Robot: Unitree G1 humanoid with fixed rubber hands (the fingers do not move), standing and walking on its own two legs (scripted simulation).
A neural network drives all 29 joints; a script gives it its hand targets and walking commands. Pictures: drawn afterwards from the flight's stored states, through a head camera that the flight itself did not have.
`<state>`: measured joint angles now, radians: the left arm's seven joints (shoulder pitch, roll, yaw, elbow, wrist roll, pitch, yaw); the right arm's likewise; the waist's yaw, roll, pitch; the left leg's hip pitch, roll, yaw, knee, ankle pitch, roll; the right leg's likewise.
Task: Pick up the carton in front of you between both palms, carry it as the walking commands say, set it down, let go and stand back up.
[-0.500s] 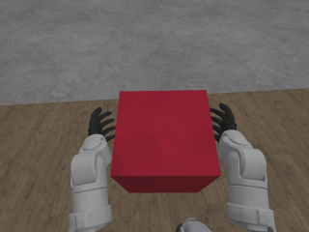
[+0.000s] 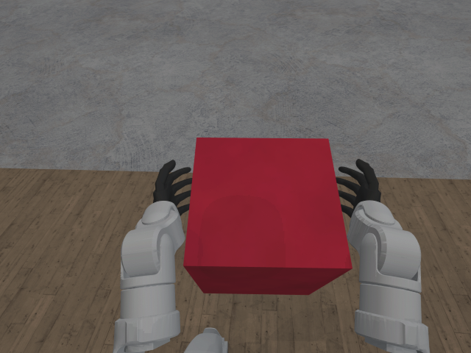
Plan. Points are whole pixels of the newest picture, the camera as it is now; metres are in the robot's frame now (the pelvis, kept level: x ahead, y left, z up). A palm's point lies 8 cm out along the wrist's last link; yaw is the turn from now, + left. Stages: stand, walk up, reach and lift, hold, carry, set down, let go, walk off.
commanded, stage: carry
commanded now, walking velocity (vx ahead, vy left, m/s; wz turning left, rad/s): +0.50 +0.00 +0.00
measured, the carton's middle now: (258, 224) +0.34 +0.02 +0.01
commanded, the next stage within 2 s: none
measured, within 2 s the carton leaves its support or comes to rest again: neither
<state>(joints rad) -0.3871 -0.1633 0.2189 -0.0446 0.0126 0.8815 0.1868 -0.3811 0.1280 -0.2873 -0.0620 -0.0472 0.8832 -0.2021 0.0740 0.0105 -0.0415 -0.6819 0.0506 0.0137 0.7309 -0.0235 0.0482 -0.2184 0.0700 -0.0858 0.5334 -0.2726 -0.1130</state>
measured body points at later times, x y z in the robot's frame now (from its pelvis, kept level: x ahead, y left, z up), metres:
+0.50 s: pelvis +0.30 +0.03 -0.04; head +0.33 +0.04 +0.41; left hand +0.65 +0.17 +0.03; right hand +0.63 -0.14 +0.03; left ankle +0.22 +0.08 -0.77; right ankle +0.41 -0.12 -0.73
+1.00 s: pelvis +0.60 -0.01 -0.09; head +0.63 -0.02 +0.36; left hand +0.93 +0.16 -0.01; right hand +0.95 -0.15 -0.02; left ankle +0.69 +0.15 -0.77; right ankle +0.54 -0.05 -0.82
